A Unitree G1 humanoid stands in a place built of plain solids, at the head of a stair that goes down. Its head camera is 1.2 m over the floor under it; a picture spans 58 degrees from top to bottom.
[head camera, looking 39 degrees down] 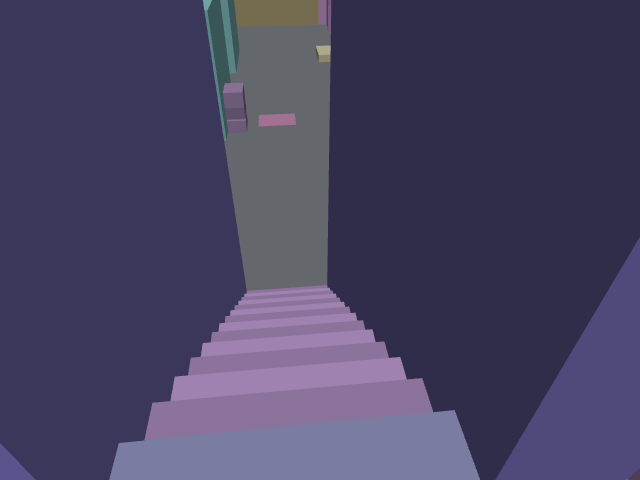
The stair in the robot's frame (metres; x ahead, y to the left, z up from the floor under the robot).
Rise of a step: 0.19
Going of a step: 0.24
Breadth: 0.98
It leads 6 degrees to the left of straight ahead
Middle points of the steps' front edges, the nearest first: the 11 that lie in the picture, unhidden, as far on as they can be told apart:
0.63 0.08 0.00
0.87 0.10 -0.19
1.10 0.13 -0.39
1.34 0.15 -0.58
1.57 0.18 -0.78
1.81 0.20 -0.97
2.04 0.22 -1.16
2.28 0.25 -1.36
2.51 0.27 -1.55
2.75 0.30 -1.75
2.98 0.32 -1.94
